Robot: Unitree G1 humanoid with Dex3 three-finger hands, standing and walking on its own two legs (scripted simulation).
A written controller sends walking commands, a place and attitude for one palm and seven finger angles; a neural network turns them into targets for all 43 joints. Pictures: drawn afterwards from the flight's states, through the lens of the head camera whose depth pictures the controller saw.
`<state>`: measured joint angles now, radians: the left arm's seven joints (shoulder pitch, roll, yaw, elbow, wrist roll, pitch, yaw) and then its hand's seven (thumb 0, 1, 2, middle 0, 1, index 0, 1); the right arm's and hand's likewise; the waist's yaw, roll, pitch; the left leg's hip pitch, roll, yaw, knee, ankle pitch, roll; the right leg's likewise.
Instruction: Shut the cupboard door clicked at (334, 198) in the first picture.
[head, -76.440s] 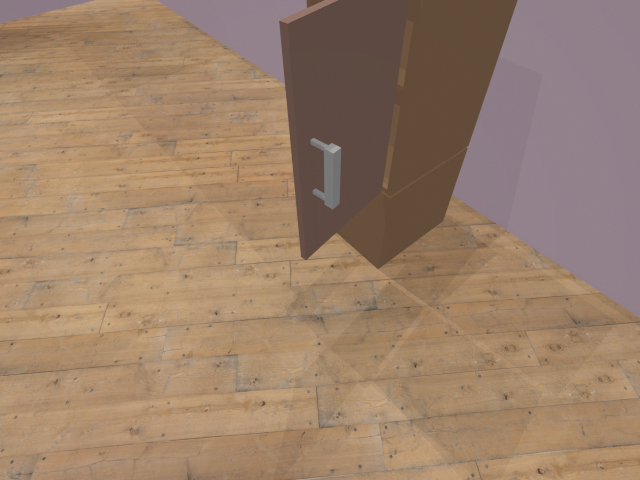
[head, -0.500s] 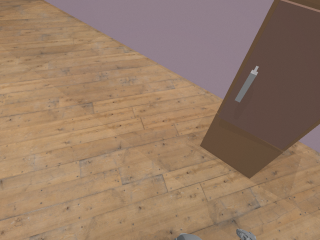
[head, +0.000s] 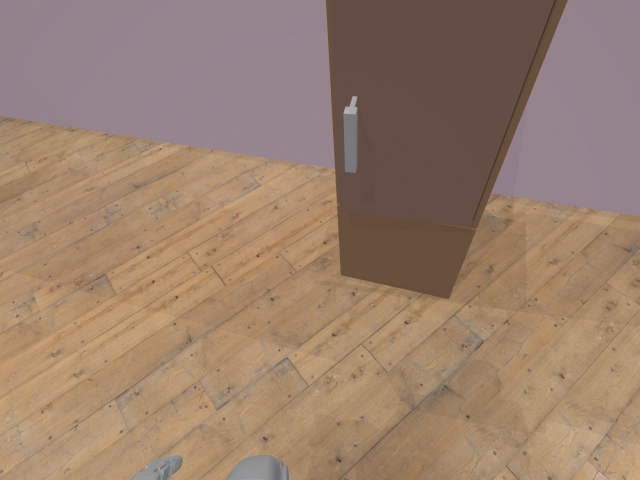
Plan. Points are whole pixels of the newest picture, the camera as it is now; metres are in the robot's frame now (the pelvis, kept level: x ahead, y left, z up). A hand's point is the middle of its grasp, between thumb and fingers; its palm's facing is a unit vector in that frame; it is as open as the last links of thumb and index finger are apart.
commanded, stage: turn to face it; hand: left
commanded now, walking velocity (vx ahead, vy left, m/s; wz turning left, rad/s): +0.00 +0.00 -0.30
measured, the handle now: (352, 135) +0.78 -0.04 -0.06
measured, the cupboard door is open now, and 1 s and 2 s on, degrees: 5 5 5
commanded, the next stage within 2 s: take the last steps up to it in 0.28 s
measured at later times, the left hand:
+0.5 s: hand out of the picture +0.09 +0.24 -0.18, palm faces -0.10 -0.98 -0.19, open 7.4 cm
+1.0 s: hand (282, 416) +0.23 +0.08 -0.15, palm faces -0.25 -0.95 -0.20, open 7.3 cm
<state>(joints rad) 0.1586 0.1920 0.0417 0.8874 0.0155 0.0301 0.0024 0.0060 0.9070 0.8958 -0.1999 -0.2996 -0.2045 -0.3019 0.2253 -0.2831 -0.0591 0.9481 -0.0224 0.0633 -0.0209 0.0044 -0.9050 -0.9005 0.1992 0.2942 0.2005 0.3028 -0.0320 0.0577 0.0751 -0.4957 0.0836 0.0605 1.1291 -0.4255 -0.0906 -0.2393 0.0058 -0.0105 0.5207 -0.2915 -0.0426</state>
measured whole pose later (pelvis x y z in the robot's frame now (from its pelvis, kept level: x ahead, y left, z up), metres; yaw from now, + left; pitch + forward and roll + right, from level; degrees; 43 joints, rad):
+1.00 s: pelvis +0.09 -0.06 +0.00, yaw -13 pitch +0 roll +1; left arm 0.15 0.15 0.04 0.99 0.02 -0.03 -0.02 0.00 0.91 0.90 -0.20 -0.30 -0.20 -0.30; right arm 0.42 -0.22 -0.05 1.12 -0.03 0.02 0.00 0.01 -0.90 -0.90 0.20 0.29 0.20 0.30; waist -0.07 0.04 0.03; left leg -0.35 0.09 0.06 0.96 -0.44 0.00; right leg -0.24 -0.01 -0.09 0.51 -0.27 -0.04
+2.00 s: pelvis +0.28 -0.15 +0.00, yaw -10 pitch +0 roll +1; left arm 0.17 0.18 0.03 1.00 0.03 0.02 0.04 0.01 0.91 0.90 -0.20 -0.30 -0.20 -0.30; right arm 0.17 -0.22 -0.06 1.02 -0.01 0.06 -0.02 0.00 -0.91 -0.90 0.20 0.29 0.20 0.30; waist -0.01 0.02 0.10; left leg -0.39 -0.03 0.02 0.97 -0.52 -0.04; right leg -0.25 -0.04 -0.01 0.53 -0.27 0.00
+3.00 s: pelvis +0.26 -0.10 +0.00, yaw -10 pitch -1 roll +1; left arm 0.27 0.17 -0.02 1.08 0.02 -0.01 0.03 0.01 0.91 0.90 -0.20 -0.30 -0.20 -0.30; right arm 0.31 -0.17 0.01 1.05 -0.02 -0.02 -0.02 0.01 -0.92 -0.90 0.20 0.29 0.20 0.30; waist -0.01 0.04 0.03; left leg -0.21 -0.03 0.05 0.50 -0.28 0.04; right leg -0.24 -0.05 0.03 0.53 -0.29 0.04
